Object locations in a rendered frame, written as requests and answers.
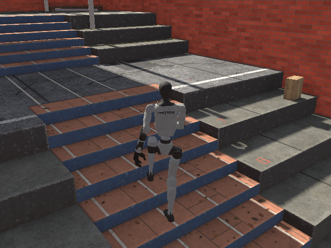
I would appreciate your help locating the right robot shin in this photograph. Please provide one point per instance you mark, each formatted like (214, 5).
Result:
(171, 194)

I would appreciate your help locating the robot left forearm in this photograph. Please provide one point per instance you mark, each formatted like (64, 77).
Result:
(141, 141)

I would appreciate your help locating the left robot hand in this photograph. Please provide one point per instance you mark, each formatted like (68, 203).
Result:
(136, 158)

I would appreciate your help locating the humanoid robot torso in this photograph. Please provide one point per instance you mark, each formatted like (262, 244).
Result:
(165, 125)

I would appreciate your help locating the left robot upper arm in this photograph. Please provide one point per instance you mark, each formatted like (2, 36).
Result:
(147, 118)

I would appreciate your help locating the right robot upper arm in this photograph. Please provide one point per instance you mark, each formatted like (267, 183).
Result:
(181, 115)

